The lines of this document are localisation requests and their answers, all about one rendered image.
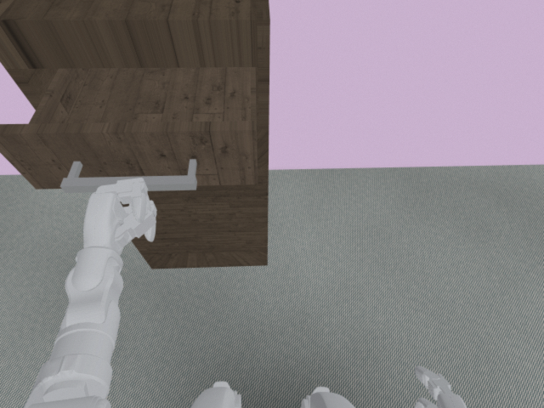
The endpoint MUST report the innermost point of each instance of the drawer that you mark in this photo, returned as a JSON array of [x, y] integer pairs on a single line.
[[131, 122]]

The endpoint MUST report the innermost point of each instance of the robot shin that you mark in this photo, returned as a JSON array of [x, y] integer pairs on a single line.
[[321, 389], [221, 384]]

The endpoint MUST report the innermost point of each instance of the handle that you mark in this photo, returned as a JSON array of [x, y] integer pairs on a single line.
[[73, 184]]

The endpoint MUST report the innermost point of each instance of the robot left shin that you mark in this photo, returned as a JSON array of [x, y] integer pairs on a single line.
[[221, 384]]

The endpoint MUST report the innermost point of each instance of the left robot hand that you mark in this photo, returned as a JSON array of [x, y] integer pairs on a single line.
[[105, 214]]

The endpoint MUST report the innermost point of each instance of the right robot hand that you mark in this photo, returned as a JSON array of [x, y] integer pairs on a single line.
[[439, 389]]

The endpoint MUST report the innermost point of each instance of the cabinet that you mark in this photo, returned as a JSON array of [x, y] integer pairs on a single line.
[[214, 225]]

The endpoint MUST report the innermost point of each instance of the robot left forearm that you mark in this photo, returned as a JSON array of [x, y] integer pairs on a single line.
[[80, 363]]

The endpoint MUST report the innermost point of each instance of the robot right shin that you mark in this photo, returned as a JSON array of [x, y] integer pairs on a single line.
[[321, 389]]

